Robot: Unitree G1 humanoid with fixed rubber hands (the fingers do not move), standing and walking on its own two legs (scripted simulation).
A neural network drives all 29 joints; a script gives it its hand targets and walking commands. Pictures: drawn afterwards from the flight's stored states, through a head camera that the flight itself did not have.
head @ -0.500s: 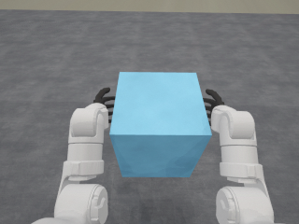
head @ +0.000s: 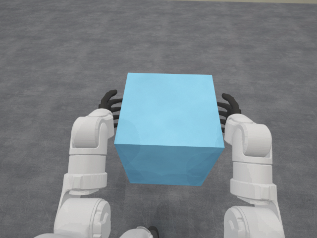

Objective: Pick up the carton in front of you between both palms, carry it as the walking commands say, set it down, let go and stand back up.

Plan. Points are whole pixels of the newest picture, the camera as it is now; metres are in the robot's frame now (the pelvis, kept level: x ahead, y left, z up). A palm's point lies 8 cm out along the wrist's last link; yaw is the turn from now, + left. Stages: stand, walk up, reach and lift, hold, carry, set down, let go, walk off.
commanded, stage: carry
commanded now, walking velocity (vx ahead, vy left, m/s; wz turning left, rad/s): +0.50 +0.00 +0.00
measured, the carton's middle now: (167, 133) +0.37 +0.02 +0.05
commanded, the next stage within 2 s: none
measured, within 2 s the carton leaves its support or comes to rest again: neither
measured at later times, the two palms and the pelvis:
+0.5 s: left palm (137, 56) +0.60 +0.13 +0.14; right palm (232, 59) +0.60 -0.17 +0.14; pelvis +0.24 -0.02 +0.01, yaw +1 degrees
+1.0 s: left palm (134, 50) +0.65 +0.15 +0.13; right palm (223, 51) +0.66 -0.15 +0.13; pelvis +0.30 -0.01 +0.01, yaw +2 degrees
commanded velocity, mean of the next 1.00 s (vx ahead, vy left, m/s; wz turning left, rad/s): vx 0.09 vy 0.00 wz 0.00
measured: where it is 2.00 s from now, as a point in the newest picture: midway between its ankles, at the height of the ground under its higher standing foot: (169, 228)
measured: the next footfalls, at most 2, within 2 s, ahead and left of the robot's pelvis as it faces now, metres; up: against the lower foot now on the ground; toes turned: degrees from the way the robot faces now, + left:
right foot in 0.46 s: +0.36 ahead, -0.11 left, +0.00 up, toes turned +13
left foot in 0.62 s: +0.29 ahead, +0.09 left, +0.00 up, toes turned +2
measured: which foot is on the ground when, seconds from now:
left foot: down 0.00-0.46, up 0.48-0.60, down 0.62-1.00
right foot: down 0.00-0.00, up 0.02-0.44, down 0.46-1.00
